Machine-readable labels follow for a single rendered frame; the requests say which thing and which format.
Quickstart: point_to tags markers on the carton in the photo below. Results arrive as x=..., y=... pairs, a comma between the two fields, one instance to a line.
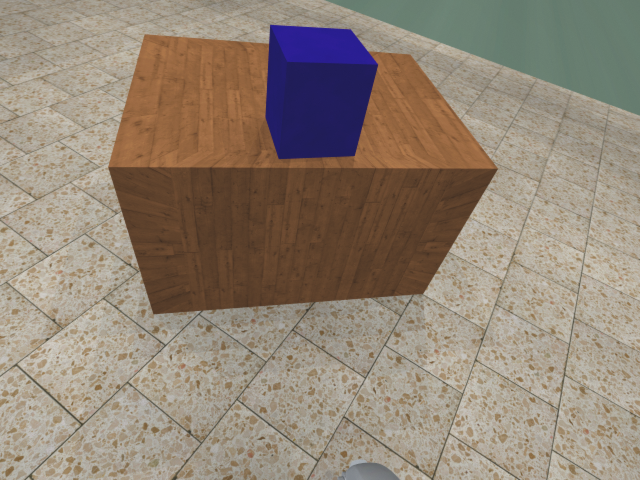
x=318, y=88

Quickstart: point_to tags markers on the robot right shin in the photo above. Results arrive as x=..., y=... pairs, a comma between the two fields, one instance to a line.
x=357, y=462

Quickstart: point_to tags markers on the pedestal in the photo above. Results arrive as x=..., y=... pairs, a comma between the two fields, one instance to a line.
x=218, y=221

